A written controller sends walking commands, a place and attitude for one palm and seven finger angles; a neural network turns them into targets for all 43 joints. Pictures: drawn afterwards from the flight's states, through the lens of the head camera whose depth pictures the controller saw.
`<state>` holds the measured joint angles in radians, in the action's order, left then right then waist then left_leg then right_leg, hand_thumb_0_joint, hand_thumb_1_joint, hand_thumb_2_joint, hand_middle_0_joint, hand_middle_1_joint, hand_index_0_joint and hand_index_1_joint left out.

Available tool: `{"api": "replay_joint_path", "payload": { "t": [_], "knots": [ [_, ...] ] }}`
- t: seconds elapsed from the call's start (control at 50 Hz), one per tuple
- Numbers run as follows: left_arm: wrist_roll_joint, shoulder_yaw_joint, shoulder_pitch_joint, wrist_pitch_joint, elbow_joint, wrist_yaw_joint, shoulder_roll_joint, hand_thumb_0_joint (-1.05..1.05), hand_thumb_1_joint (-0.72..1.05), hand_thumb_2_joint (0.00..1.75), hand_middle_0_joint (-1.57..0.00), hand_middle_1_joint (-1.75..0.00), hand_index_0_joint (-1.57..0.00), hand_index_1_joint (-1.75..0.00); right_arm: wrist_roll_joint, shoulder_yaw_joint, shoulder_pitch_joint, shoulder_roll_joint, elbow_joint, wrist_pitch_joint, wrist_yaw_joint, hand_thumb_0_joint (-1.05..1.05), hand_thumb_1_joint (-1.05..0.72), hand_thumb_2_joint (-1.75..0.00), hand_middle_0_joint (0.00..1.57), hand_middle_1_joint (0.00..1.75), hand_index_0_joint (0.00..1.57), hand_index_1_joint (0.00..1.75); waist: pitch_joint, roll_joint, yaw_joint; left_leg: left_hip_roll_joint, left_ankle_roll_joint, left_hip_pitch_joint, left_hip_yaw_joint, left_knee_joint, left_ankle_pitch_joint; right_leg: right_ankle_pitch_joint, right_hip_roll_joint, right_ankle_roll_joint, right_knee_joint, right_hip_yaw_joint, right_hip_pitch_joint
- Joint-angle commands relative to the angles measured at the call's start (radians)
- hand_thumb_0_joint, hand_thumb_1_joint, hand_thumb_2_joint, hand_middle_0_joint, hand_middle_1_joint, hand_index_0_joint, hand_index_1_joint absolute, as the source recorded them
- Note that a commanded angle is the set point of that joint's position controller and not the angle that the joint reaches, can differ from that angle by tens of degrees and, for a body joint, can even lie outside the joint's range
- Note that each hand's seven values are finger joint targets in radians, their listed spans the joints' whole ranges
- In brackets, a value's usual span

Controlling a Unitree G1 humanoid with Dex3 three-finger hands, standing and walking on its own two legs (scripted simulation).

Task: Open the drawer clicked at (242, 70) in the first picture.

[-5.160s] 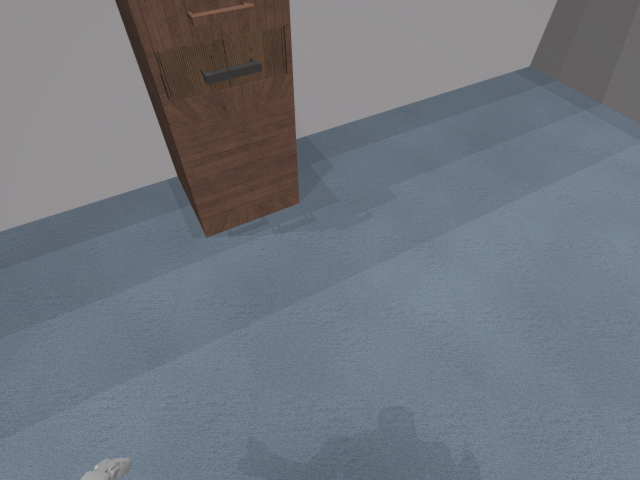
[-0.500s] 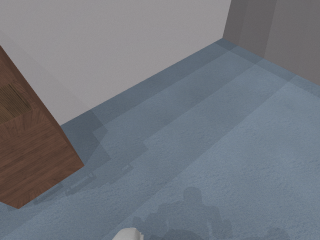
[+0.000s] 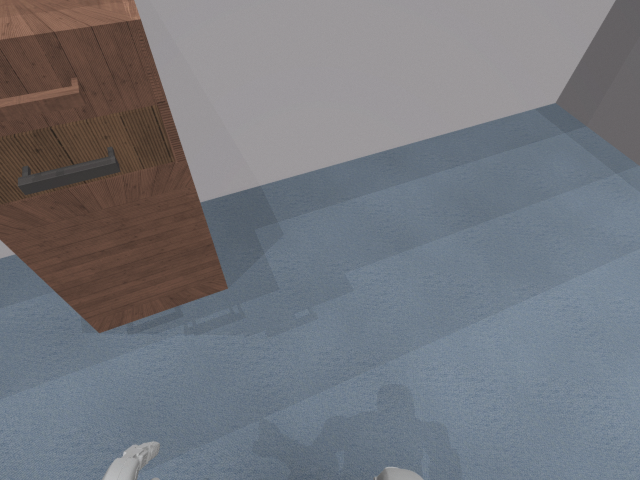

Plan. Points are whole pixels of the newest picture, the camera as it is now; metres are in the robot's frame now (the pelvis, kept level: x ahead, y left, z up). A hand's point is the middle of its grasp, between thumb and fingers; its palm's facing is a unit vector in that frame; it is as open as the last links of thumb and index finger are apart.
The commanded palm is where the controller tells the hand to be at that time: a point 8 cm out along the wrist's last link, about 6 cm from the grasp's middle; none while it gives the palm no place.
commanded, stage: turn to face it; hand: left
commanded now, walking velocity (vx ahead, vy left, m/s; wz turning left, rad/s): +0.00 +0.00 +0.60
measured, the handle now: (70, 167) +0.66 +0.53 -0.08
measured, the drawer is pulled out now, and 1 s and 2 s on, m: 0.00 0.00 0.00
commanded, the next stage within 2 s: take the last steps up to it in 0.60 s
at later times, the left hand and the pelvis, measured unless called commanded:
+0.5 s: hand out of the picture -0.04 +0.21 -0.18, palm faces +0.32 -0.91 -0.25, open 7.4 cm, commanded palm none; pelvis -0.02 +0.00 -0.01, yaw +18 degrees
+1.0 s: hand out of the picture -0.05 +0.17 -0.16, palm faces +0.43 -0.87 -0.22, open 7.4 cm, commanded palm none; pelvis -0.01 -0.01 -0.01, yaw +23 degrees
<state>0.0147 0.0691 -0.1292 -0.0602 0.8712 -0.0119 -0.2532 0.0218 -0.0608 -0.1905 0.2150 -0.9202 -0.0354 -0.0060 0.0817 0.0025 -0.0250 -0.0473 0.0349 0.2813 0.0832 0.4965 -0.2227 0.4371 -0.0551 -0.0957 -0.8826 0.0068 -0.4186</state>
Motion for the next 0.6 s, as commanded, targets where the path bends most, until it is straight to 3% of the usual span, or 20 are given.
{"api": "replay_joint_path", "payload": {
  "t": [0.0, 0.04, 0.06, 0.08, 0.1, 0.12, 0.14, 0.16, 0.18, 0.2, 0.26, 0.34, 0.4, 0.44, 0.46, 0.48, 0.5, 0.52, 0.56, 0.58],
  "knots": [
    [-0.013, 0.016, -0.018, 0.037, -0.090, -0.012, -0.072, 0.00, 0.90, 0.90, -0.20, -0.30, -0.20, -0.30, 0.004, -0.065, -0.003, 0.229, 0.077, 0.009, 0.010, 0.00, -0.90, -0.90, 0.20, 0.30, 0.20, 0.30, -0.149, 0.172, 0.003, 0.234, 0.135, -0.083, 0.322, -0.094, 0.389, -0.012, 0.036, 0.018, 0.163, -0.004, 0.083],
    [-0.014, 0.019, -0.082, 0.048, -0.079, -0.016, -0.087, 0.00, 0.90, 0.90, -0.20, -0.30, -0.20, -0.30, -0.002, -0.066, 0.019, 0.217, 0.086, 0.007, 0.007, 0.00, -0.90, -0.90, 0.20, 0.30, 0.20, 0.30, -0.173, 0.139, 0.037, 0.187, 0.092, -0.013, 0.316, -0.034, 0.349, -0.143, 0.041, 0.026, 0.377, 0.007, 0.234],
    [-0.010, 0.027, -0.120, 0.057, -0.072, -0.020, -0.121, 0.00, 0.90, 0.90, -0.20, -0.30, -0.20, -0.30, -0.009, -0.063, 0.022, 0.192, 0.091, 0.008, 0.003, 0.00, -0.90, -0.90, 0.20, 0.30, 0.20, 0.30, -0.182, 0.069, 0.059, 0.141, 0.042, 0.087, 0.279, 0.033, 0.224, -0.218, -0.018, 0.040, 0.516, -0.036, 0.364],
    [0.007, 0.042, -0.142, 0.067, -0.075, -0.029, -0.208, 0.00, 0.90, 0.90, -0.20, -0.30, -0.20, -0.30, -0.018, -0.053, -0.008, 0.121, 0.106, 0.009, -0.004, 0.00, -0.90, -0.90, 0.20, 0.30, 0.20, 0.30, -0.194, -0.200, 0.062, 0.012, -0.042, 0.287, 0.104, 0.234, -0.096, -0.233, -0.275, 0.122, 0.619, -0.283, 0.503],
    [0.009, 0.038, -0.113, 0.060, -0.093, -0.026, -0.247, 0.00, 0.90, 0.90, -0.20, -0.30, -0.20, -0.30, -0.006, -0.056, -0.013, 0.125, 0.125, 0.009, -0.002, 0.00, -0.90, -0.90, 0.20, 0.30, 0.20, 0.30, -0.169, -0.261, 0.052, -0.034, -0.076, 0.332, -0.002, 0.451, -0.363, -0.322, -0.448, 0.229, 0.618, -0.379, 0.399],
    [0.003, 0.044, -0.085, 0.062, -0.097, -0.033, -0.208, 0.00, 0.90, 0.90, -0.20, -0.30, -0.20, -0.30, 0.000, -0.063, 0.010, 0.156, 0.116, -0.008, -0.002, 0.00, -0.90, -0.90, 0.20, 0.30, 0.20, 0.30, -0.144, -0.259, 0.053, 0.018, -0.069, 0.304, 0.028, 0.590, -0.352, -0.309, -0.430, 0.253, 0.622, -0.343, 0.298],
    [0.002, 0.031, -0.039, 0.060, -0.104, -0.030, -0.180, 0.00, 0.90, 0.90, -0.20, -0.30, -0.20, -0.30, 0.001, -0.063, 0.013, 0.150, 0.095, -0.016, -0.008, 0.00, -0.90, -0.90, 0.20, 0.30, 0.20, 0.30, -0.088, -0.202, 0.027, 0.035, -0.073, 0.301, 0.016, 0.681, -0.286, -0.281, -0.360, 0.244, 0.617, -0.282, 0.235],
    [0.002, 0.019, 0.003, 0.062, -0.107, -0.026, -0.143, 0.00, 0.90, 0.90, -0.20, -0.30, -0.20, -0.30, 0.003, -0.060, 0.000, 0.142, 0.075, -0.020, -0.016, 0.00, -0.90, -0.90, 0.20, 0.30, 0.20, 0.30, -0.042, -0.157, 0.003, 0.052, -0.083, 0.305, -0.004, 0.727, -0.214, -0.320, -0.299, 0.222, 0.594, -0.179, 0.213],
    [0.003, 0.011, 0.016, 0.066, -0.108, -0.023, -0.125, 0.00, 0.90, 0.90, -0.20, -0.30, -0.20, -0.30, 0.003, -0.056, -0.019, 0.130, 0.060, -0.024, -0.021, 0.00, -0.90, -0.90, 0.20, 0.30, 0.20, 0.30, -0.033, -0.155, -0.010, 0.060, -0.092, 0.299, -0.026, 0.746, -0.167, -0.355, -0.263, 0.204, 0.576, -0.097, 0.205],
    [0.005, 0.009, 0.010, 0.069, -0.107, -0.024, -0.120, 0.00, 0.90, 0.90, -0.20, -0.30, -0.20, -0.30, 0.001, -0.052, -0.029, 0.126, 0.055, -0.024, -0.024, 0.00, -0.90, -0.90, 0.20, 0.30, 0.20, 0.30, -0.042, -0.172, -0.007, 0.065, -0.100, 0.293, -0.043, 0.737, -0.154, -0.391, -0.255, 0.204, 0.568, -0.064, 0.224],
    [0.010, 0.015, -0.057, 0.069, -0.078, -0.026, -0.136, 0.00, 0.90, 0.90, -0.20, -0.30, -0.20, -0.30, -0.002, -0.042, 0.010, 0.110, 0.059, -0.026, -0.025, 0.00, -0.90, -0.90, 0.20, 0.30, 0.20, 0.30, -0.060, -0.179, 0.023, 0.072, -0.114, 0.262, -0.084, 0.613, -0.180, -0.473, -0.261, 0.209, 0.548, -0.012, 0.281],
    [0.018, 0.025, -0.139, 0.064, -0.034, -0.022, -0.178, 0.00, 0.90, 0.90, -0.20, -0.30, -0.20, -0.30, -0.009, -0.023, 0.090, 0.091, 0.075, -0.017, -0.022, 0.00, -0.90, -0.90, 0.20, 0.30, 0.20, 0.30, -0.077, -0.204, 0.066, 0.066, -0.108, 0.186, -0.138, 0.383, -0.241, -0.627, -0.283, 0.225, 0.498, 0.007, 0.330],
    [0.018, 0.034, -0.145, 0.059, -0.013, -0.022, -0.198, 0.00, 0.90, 0.90, -0.20, -0.30, -0.20, -0.30, -0.014, -0.014, 0.060, 0.088, 0.063, -0.003, -0.015, 0.00, -0.90, -0.90, 0.20, 0.30, 0.20, 0.30, -0.121, -0.230, 0.058, 0.051, -0.090, 0.082, -0.176, 0.205, -0.210, -0.707, -0.288, 0.210, 0.430, 0.033, 0.345],
    [0.009, 0.034, -0.128, 0.052, -0.001, -0.020, -0.187, 0.00, 0.90, 0.90, -0.20, -0.30, -0.20, -0.30, -0.011, -0.014, -0.003, 0.104, 0.044, 0.007, -0.012, 0.00, -0.90, -0.90, 0.20, 0.30, 0.20, 0.30, -0.142, -0.192, 0.018, 0.049, -0.075, -0.068, -0.184, -0.023, -0.033, -0.641, -0.254, 0.145, 0.331, 0.089, 0.289],
    [-0.002, 0.028, -0.141, 0.045, -0.006, -0.016, -0.159, 0.00, 0.90, 0.90, -0.20, -0.30, -0.20, -0.30, -0.007, -0.025, -0.035, 0.161, 0.035, 0.018, -0.011, 0.00, -0.90, -0.90, 0.20, 0.30, 0.20, 0.30, -0.176, -0.071, 0.000, 0.119, -0.050, -0.230, -0.123, -0.111, 0.130, -0.508, -0.217, 0.095, 0.212, 0.127, 0.167],
    [-0.006, 0.015, -0.155, 0.040, -0.032, -0.008, -0.091, 0.00, 0.90, 0.90, -0.20, -0.30, -0.20, -0.30, 0.001, -0.047, -0.070, 0.263, 0.036, 0.025, -0.007, 0.00, -0.90, -0.90, 0.20, 0.30, 0.20, 0.30, -0.192, 0.227, -0.016, 0.370, 0.063, -0.357, 0.189, -0.118, 0.466, -0.035, -0.093, 0.025, 0.025, 0.169, -0.079],
    [0.002, -0.003, -0.103, 0.035, -0.054, -0.012, -0.067, 0.00, 0.90, 0.90, -0.20, -0.30, -0.20, -0.30, -0.004, -0.052, -0.116, 0.297, 0.023, 0.018, 0.001, 0.00, -0.90, -0.90, 0.20, 0.30, 0.20, 0.30, -0.183, 0.261, -0.043, 0.466, 0.162, -0.296, 0.236, -0.130, 0.651, 0.224, -0.066, 0.024, -0.110, 0.093, -0.107],
    [0.001, -0.001, -0.075, 0.023, -0.039, -0.022, -0.071, 0.00, 0.90, 0.90, -0.20, -0.30, -0.20, -0.30, -0.003, -0.045, -0.121, 0.277, 0.008, 0.023, 0.014, 0.00, -0.90, -0.90, 0.20, 0.30, 0.20, 0.30, -0.199, 0.287, -0.043, 0.441, 0.169, -0.255, 0.223, -0.128, 0.642, 0.210, -0.066, 0.031, -0.182, 0.020, -0.093],
    [-0.001, 0.006, -0.058, 0.025, -0.003, -0.012, -0.082, 0.00, 0.90, 0.90, -0.20, -0.30, -0.20, -0.30, 0.000, -0.024, -0.027, 0.209, 0.022, 0.024, 0.026, 0.00, -0.90, -0.90, 0.20, 0.30, 0.20, 0.30, -0.107, 0.200, -0.010, 0.348, 0.144, -0.174, 0.134, -0.138, 0.553, 0.078, -0.070, 0.030, -0.240, -0.001, -0.106],
    [-0.001, 0.007, -0.081, 0.026, 0.016, -0.007, -0.078, 0.00, 0.90, 0.90, -0.20, -0.30, -0.20, -0.30, -0.001, -0.015, 0.005, 0.189, 0.031, 0.027, 0.027, 0.00, -0.90, -0.90, 0.20, 0.30, 0.20, 0.30, -0.096, 0.174, 0.010, 0.314, 0.127, -0.161, 0.094, -0.142, 0.543, 0.033, -0.064, 0.027, -0.238, 0.011, -0.087]
  ]
}}
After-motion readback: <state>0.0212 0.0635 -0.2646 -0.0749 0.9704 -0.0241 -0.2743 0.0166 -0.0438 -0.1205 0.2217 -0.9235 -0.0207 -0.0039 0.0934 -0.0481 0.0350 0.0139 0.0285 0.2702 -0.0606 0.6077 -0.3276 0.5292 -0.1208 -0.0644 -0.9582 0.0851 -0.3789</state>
